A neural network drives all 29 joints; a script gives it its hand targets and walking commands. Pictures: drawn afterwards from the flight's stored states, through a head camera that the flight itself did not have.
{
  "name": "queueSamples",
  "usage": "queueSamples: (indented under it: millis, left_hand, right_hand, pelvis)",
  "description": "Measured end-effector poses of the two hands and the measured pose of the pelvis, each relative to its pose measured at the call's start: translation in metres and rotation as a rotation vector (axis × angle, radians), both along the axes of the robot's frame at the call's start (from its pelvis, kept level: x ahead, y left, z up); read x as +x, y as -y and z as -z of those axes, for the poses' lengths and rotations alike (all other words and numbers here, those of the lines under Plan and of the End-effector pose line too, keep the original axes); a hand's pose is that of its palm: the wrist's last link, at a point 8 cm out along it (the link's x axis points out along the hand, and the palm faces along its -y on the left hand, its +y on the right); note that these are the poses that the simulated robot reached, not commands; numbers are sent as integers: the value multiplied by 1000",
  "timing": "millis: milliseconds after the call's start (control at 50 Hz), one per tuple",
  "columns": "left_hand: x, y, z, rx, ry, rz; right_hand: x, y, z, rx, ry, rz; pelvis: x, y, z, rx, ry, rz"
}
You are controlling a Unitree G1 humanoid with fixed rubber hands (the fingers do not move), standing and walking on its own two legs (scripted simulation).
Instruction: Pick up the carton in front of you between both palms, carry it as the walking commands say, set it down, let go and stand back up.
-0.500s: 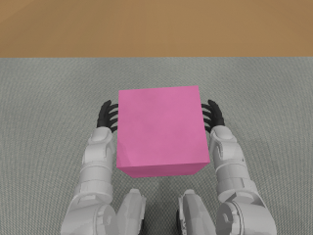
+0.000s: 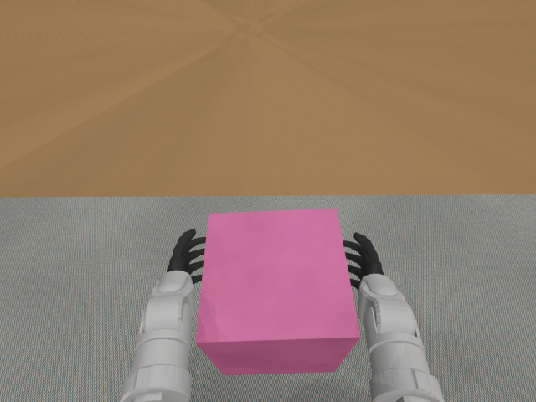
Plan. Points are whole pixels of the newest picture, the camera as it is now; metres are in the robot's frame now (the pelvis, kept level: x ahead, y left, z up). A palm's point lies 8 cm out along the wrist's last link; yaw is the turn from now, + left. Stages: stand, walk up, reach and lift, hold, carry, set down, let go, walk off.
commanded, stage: reach and lift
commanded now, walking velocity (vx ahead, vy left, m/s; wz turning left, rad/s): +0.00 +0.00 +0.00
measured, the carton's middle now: (275, 298) +0.30 +0.00 -0.07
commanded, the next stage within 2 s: hold in 1.10 s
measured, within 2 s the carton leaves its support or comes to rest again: neither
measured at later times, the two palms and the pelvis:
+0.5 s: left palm (176, 269) +0.29 +0.15 +0.04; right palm (377, 275) +0.29 -0.15 +0.04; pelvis -0.01 +0.00 +0.01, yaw +0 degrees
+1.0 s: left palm (176, 262) +0.30 +0.15 +0.06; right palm (379, 268) +0.29 -0.15 +0.05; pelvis +0.01 +0.00 +0.02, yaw +0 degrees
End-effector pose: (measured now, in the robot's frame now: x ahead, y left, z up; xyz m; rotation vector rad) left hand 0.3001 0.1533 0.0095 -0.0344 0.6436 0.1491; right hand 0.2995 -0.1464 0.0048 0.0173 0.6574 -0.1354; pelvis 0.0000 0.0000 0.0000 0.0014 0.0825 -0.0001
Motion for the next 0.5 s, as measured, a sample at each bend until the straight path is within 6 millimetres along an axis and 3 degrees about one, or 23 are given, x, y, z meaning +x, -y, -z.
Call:
queueSamples:
  millis: [160,500]
  left_hand:
    - [-6,2,-30,24,-6,30]
    - [-7,1,-35,19,-13,26]
  right_hand:
    - [-10,2,-30,-24,-7,-7]
    - [-11,1,-36,-18,-14,-5]
  pelvis:
    - [-2,-2,-11,-1,121,-1]
    - [-13,-3,-13,-1,168,3]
